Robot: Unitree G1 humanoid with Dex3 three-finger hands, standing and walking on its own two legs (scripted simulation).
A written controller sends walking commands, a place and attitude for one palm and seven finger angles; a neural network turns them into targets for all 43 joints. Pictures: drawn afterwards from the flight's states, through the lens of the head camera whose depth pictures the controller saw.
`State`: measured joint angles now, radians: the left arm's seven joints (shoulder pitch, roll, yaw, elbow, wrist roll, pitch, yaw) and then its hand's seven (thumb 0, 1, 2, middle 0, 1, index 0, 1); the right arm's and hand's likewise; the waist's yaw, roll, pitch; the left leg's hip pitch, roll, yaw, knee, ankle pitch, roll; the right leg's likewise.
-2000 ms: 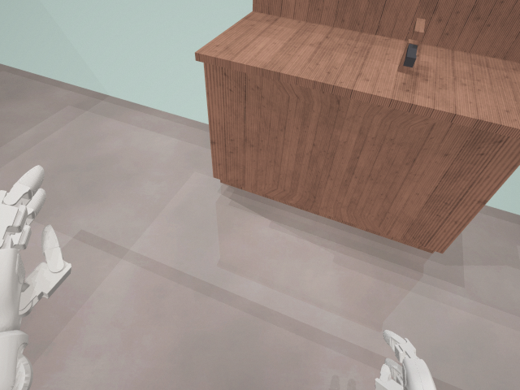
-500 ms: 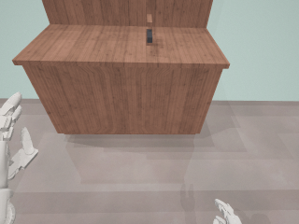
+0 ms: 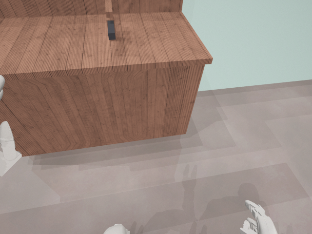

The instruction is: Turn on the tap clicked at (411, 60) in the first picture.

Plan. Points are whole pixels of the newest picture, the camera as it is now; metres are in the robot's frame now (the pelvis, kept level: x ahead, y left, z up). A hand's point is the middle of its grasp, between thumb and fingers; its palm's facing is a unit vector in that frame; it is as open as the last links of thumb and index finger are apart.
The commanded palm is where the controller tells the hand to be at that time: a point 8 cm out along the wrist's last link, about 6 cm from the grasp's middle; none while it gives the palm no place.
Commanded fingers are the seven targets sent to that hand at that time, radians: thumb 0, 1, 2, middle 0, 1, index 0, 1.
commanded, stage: turn to face it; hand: left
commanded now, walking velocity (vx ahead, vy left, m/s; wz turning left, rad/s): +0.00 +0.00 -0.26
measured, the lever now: (111, 35) +0.82 +0.22 +0.09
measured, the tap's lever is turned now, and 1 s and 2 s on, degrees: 0 0 0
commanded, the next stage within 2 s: take the last steps up to it in 0.18 s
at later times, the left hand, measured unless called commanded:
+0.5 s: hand (46, 122) +0.28 +0.23 +0.19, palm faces +0.34 -0.84 -0.42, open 7.4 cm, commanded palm +0.24 +0.27 +0.19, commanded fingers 0.00 0.90 0.90 -0.20 -0.30 -0.20 -0.30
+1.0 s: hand (81, 94) +0.37 +0.19 +0.17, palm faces +0.30 -0.86 -0.41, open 7.4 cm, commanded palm +0.32 +0.24 +0.19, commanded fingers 0.00 0.90 0.90 -0.20 -0.30 -0.20 -0.30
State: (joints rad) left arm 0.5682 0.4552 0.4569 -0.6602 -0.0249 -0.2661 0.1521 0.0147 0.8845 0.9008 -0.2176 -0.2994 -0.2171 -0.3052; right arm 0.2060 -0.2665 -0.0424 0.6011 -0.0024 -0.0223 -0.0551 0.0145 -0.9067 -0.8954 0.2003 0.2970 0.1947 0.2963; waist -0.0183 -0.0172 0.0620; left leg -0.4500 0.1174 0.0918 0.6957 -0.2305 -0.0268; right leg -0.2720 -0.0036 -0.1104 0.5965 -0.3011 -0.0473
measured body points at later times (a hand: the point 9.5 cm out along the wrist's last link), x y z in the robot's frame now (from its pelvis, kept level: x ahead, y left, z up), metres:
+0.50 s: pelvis +0.04 +0.01 +0.00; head +0.04 +0.00 +0.45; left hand +0.26 +0.27 +0.21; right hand +0.17 -0.24 -0.10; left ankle +0.09 +0.13 -0.73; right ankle +0.04 -0.10 -0.73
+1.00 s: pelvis +0.12 -0.02 +0.01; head +0.14 -0.02 +0.46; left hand +0.35 +0.24 +0.20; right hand +0.24 -0.28 -0.09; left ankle +0.22 +0.09 -0.71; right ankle +0.05 -0.10 -0.73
